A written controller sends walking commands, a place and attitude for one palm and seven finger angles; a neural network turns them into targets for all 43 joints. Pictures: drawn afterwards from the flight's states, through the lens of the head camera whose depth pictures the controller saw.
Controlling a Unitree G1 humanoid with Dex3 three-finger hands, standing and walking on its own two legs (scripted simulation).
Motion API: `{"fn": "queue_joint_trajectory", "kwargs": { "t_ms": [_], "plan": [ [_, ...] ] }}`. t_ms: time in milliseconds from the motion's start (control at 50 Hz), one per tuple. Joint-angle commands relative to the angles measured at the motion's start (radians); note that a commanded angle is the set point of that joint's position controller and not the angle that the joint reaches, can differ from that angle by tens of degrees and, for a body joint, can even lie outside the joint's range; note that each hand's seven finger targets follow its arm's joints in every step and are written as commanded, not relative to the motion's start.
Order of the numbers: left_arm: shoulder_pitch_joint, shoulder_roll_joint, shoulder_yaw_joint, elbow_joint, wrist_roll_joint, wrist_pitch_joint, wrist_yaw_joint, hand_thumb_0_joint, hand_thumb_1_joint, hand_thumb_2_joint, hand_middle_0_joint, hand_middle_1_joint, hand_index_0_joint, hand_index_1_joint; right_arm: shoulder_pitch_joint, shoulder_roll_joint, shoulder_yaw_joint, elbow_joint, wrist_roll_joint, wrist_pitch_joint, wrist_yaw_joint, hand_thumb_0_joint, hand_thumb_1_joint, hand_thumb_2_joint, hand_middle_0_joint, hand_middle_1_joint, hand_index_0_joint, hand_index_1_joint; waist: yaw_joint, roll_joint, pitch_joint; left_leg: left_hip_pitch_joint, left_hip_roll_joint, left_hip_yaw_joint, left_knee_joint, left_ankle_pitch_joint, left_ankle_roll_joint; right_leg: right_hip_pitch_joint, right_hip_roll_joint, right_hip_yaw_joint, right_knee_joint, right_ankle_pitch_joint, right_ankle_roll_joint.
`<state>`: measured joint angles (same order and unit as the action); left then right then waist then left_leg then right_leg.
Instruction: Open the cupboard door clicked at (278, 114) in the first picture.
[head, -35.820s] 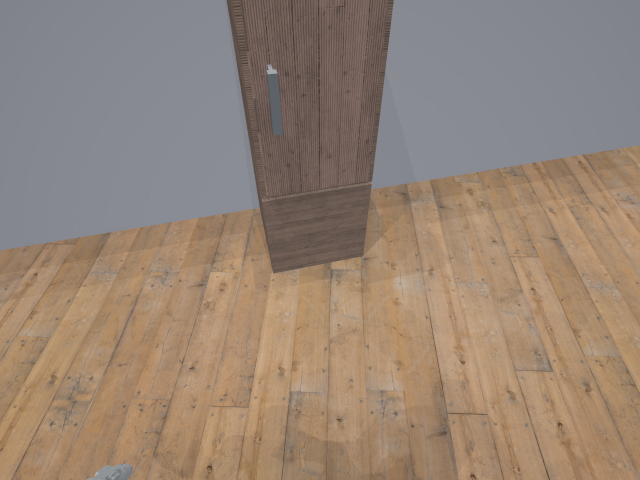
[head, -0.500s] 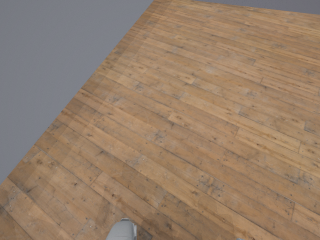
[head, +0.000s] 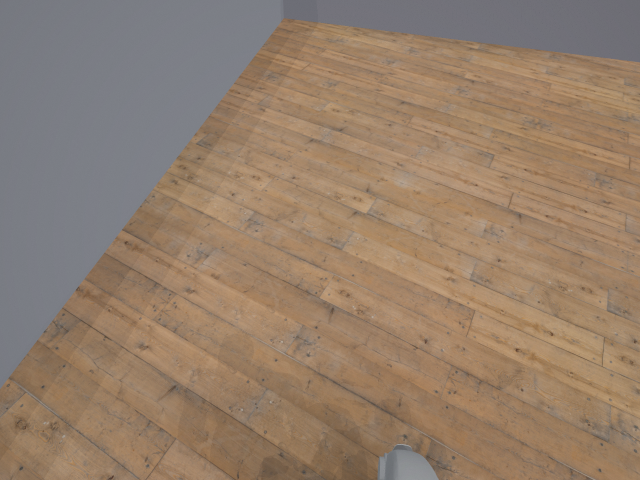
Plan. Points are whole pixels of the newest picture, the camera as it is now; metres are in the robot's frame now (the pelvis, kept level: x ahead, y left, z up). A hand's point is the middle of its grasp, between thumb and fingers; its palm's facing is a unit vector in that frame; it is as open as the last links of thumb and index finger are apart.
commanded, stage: walk to a spot facing it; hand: left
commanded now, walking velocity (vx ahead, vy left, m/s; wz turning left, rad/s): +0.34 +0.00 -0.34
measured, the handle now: out of the picture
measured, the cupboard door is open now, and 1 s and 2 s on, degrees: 52 52 52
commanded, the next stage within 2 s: turn to face it in 0.12 s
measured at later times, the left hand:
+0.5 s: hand (259, 390) +0.28 +0.12 -0.18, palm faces +0.04 -0.98 -0.20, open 7.1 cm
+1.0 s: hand (235, 353) +0.34 +0.17 -0.17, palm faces +0.29 -0.92 -0.26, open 7.3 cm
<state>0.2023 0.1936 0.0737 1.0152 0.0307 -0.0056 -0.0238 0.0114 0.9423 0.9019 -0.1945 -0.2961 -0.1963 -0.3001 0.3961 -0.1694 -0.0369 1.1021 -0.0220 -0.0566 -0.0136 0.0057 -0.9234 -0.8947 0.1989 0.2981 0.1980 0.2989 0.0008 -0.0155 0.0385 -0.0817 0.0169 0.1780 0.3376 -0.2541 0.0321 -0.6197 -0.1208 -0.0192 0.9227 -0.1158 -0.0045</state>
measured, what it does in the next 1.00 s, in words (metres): walks ahead, turning left: right foot, then left foot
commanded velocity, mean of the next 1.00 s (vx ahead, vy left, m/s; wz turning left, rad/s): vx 0.05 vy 0.00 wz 0.44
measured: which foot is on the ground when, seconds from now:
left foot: down 0.00-0.18, up 0.20-0.60, down 0.62-1.00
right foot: up 0.00-0.16, down 0.18-0.62, up 0.64-1.00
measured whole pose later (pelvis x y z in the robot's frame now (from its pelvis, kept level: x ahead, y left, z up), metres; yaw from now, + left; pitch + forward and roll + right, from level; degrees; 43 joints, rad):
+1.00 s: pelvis +0.29 -0.07 -0.01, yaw +17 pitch +3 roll -2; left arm 0.12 0.25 0.07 0.90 0.02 0.05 0.01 0.00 0.91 0.90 -0.19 -0.30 -0.20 -0.30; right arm 0.20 -0.21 -0.05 0.93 -0.02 0.03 0.00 0.01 -0.90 -0.89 0.20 0.30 0.20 0.30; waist -0.03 0.02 0.06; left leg -0.39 -0.02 -0.07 0.49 -0.15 0.03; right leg -0.45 -0.05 0.02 0.89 -0.41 0.08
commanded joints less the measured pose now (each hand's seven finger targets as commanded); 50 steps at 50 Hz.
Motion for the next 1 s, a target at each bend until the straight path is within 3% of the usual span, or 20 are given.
{"fn": "queue_joint_trajectory", "kwargs": {
  "t_ms": [0,80,120,140,160,180,220,260,300,360,500,560,580,600,620,640,660,740,840,980],
  "plan": [
    [-0.112,0.007,-0.015,-0.079,-0.005,-0.017,-0.021,0.000,0.900,0.900,-0.200,-0.300,-0.200,-0.300,0.089,-0.116,-0.013,-0.034,-0.007,-0.028,-0.002,0.000,-0.900,-0.900,0.200,0.300,0.200,0.300,-0.032,0.086,0.100,-0.075,0.272,-0.104,-0.200,0.145,0.102,0.046,0.017,-0.057,-0.180,0.029,-0.010],
    [-0.135,0.031,-0.017,-0.089,-0.007,-0.029,-0.019,0.000,0.900,0.900,-0.200,-0.300,-0.200,-0.300,0.139,-0.133,-0.011,-0.004,-0.015,-0.019,-0.006,0.000,-0.900,-0.900,0.200,0.300,0.200,0.300,-0.035,0.101,0.074,0.020,0.294,-0.063,-0.086,0.374,0.081,0.158,0.065,-0.093,-0.302,-0.059,-0.050],
    [0.041,0.074,-0.008,-0.036,-0.004,-0.045,-0.013,0.000,0.900,0.900,-0.200,-0.300,-0.200,-0.300,0.132,-0.141,-0.007,-0.001,-0.006,-0.016,-0.008,0.000,-0.900,-0.900,0.200,0.300,0.200,0.300,0.048,0.062,-0.034,0.008,0.251,-0.018,0.171,0.593,0.042,0.430,0.111,-0.111,-0.406,-0.040,-0.080],
    [0.217,0.142,0.014,0.019,0.003,-0.059,-0.002,0.000,0.900,0.900,-0.200,-0.300,-0.200,-0.300,0.105,-0.128,-0.007,-0.013,0.008,-0.021,0.000,0.000,-0.900,-0.900,0.200,0.300,0.200,0.300,0.121,-0.028,-0.158,-0.181,0.197,0.023,0.412,0.494,0.004,0.742,0.011,0.029,-0.406,0.021,-0.130],
    [0.357,0.256,0.045,0.054,0.000,-0.064,0.016,0.000,0.900,0.900,-0.200,-0.300,-0.200,-0.300,0.138,-0.073,0.001,-0.049,0.025,-0.025,0.004,0.000,-0.900,-0.900,0.200,0.300,0.200,0.300,0.146,-0.292,-0.302,-0.472,0.029,0.063,0.766,-0.196,-0.054,1.004,-0.293,0.465,-0.492,0.188,-0.250],
    [0.346,0.270,0.040,0.059,-0.025,-0.059,0.026,0.000,0.900,0.900,-0.200,-0.300,-0.200,-0.300,0.063,-0.106,-0.007,-0.066,0.023,-0.020,0.000,0.000,-0.900,-0.900,0.200,0.300,0.200,0.300,0.138,-0.205,-0.285,-0.539,0.043,-0.090,0.930,-0.353,-0.047,0.954,-0.338,0.500,-0.562,0.312,-0.284],
    [0.204,0.177,0.014,0.019,-0.024,-0.061,0.042,0.000,0.900,0.900,-0.200,-0.300,-0.200,-0.300,-0.045,-0.075,-0.007,-0.084,0.024,-0.016,-0.005,0.000,-0.900,-0.900,0.200,0.300,0.200,0.300,0.088,-0.124,-0.148,-0.578,0.107,-0.168,0.928,-0.225,-0.056,0.774,-0.264,0.288,-0.529,0.623,-0.247],
    [0.120,0.122,-0.005,0.004,-0.022,-0.069,0.047,0.000,0.900,0.900,-0.200,-0.300,-0.200,-0.300,-0.025,-0.038,-0.002,-0.059,0.017,0.010,-0.004,0.000,-0.900,-0.900,0.200,0.300,0.200,0.300,0.022,-0.069,-0.090,-0.481,0.125,-0.178,0.827,-0.165,-0.062,0.603,-0.216,0.111,-0.576,0.642,-0.193],
    [0.072,0.083,-0.023,0.000,-0.017,-0.078,0.044,0.000,0.900,0.900,-0.200,-0.300,-0.200,-0.300,0.029,0.004,0.006,-0.032,0.011,0.035,-0.001,0.000,-0.900,-0.900,0.200,0.300,0.200,0.300,-0.030,-0.069,-0.056,-0.400,0.110,-0.151,0.720,-0.108,-0.073,0.481,-0.181,-0.005,-0.616,0.638,-0.157],
    [0.049,0.056,-0.023,-0.005,-0.014,-0.078,0.042,0.000,0.900,0.900,-0.200,-0.300,-0.200,-0.300,0.016,0.021,0.002,-0.037,0.011,0.049,0.009,0.000,-0.900,-0.900,0.200,0.300,0.200,0.300,-0.051,-0.127,-0.033,-0.371,0.085,-0.099,0.600,-0.001,-0.081,0.455,-0.136,-0.105,-0.623,0.634,-0.120],
    [0.032,0.136,-0.001,-0.037,-0.011,-0.045,0.047,0.000,0.900,0.900,-0.200,-0.300,-0.200,-0.300,-0.185,-0.053,-0.010,-0.149,0.008,0.067,0.024,0.000,-0.900,-0.900,0.200,0.300,0.200,0.300,-0.025,-0.111,0.014,-0.380,0.061,-0.051,0.422,-0.023,-0.064,0.510,-0.206,-0.122,-0.525,0.582,-0.115],
    [0.031,0.165,0.008,-0.054,-0.014,-0.031,0.047,0.000,0.900,0.900,-0.200,-0.300,-0.200,-0.300,-0.095,-0.119,-0.027,-0.152,-0.006,0.066,0.026,0.000,-0.900,-0.900,0.200,0.300,0.200,0.300,-0.077,-0.031,-0.056,-0.163,0.019,-0.058,0.250,0.139,-0.032,0.471,-0.175,-0.172,-0.256,0.513,-0.049],
    [0.042,0.145,0.010,-0.081,-0.024,-0.023,0.046,0.000,0.900,0.900,-0.200,-0.300,-0.200,-0.300,-0.006,-0.200,-0.044,-0.150,-0.017,0.058,0.021,0.000,-0.900,-0.900,0.200,0.300,0.200,0.300,-0.111,0.168,-0.138,-0.010,0.160,-0.270,0.161,0.461,0.047,0.334,-0.081,-0.208,-0.032,0.194,0.015],
    [0.035,0.095,-0.005,-0.126,-0.038,-0.018,0.043,0.000,0.900,0.900,-0.200,-0.300,-0.200,-0.300,0.038,-0.302,-0.062,-0.154,-0.012,0.051,0.011,0.000,-0.900,-0.900,0.200,0.300,0.200,0.300,-0.114,0.401,-0.189,0.090,0.435,-0.656,0.094,0.924,0.226,0.104,0.069,-0.149,0.274,-0.572,0.077],
    [-0.006,0.140,-0.004,-0.147,-0.023,-0.002,0.050,0.000,0.900,0.900,-0.200,-0.300,-0.200,-0.300,0.024,-0.308,-0.059,-0.145,0.001,0.060,0.001,0.000,-0.900,-0.900,0.200,0.300,0.200,0.300,-0.106,0.222,-0.233,0.059,0.449,-0.654,0.070,0.724,0.265,0.105,0.068,0.021,0.369,-0.566,0.055],
    [-0.031,0.124,0.003,-0.168,-0.019,0.003,0.047,0.000,0.900,0.900,-0.200,-0.300,-0.200,-0.300,-0.049,-0.307,-0.064,-0.182,-0.001,0.059,-0.004,0.000,-0.900,-0.900,0.200,0.300,0.200,0.300,-0.074,0.137,-0.153,-0.035,0.434,-0.639,0.018,0.434,0.255,0.047,0.037,0.033,0.382,-0.504,0.059],
    [-0.063,0.114,0.005,-0.164,-0.012,0.005,0.045,0.000,0.900,0.900,-0.200,-0.300,-0.200,-0.300,-0.106,-0.270,-0.058,-0.212,-0.003,0.057,-0.009,0.000,-0.900,-0.900,0.200,0.300,0.200,0.300,-0.055,0.124,-0.117,-0.109,0.374,-0.627,0.002,0.325,0.213,0.020,0.024,0.040,0.391,-0.426,0.068],
    [0.011,0.105,0.014,-0.130,-0.008,0.028,0.031,0.000,0.900,0.900,-0.200,-0.300,-0.200,-0.300,-0.194,-0.237,-0.045,-0.235,0.002,0.044,-0.012,0.000,-0.900,-0.900,0.200,0.300,0.200,0.300,0.006,0.134,-0.107,-0.191,0.225,-0.423,-0.031,0.224,0.114,0.085,0.037,0.039,0.286,-0.247,0.084],
    [-0.024,0.105,0.010,-0.161,-0.010,0.035,0.033,0.000,0.900,0.900,-0.200,-0.300,-0.200,-0.300,-0.169,-0.258,-0.064,-0.233,0.001,0.054,-0.002,0.000,-0.900,-0.900,0.200,0.300,0.200,0.300,-0.014,0.109,-0.138,-0.141,0.204,-0.465,-0.038,0.115,0.123,0.094,0.060,0.024,0.119,-0.255,0.096],
    [-0.070,0.117,0.004,-0.204,-0.017,0.029,0.039,0.000,0.900,0.900,-0.200,-0.300,-0.200,-0.300,-0.162,-0.266,-0.087,-0.234,-0.005,0.076,0.005,0.000,-0.900,-0.900,0.200,0.300,0.200,0.300,-0.033,0.200,-0.125,-0.158,0.176,-0.554,0.003,0.166,0.120,0.219,0.119,0.013,-0.156,-0.321,0.077]
  ]
}}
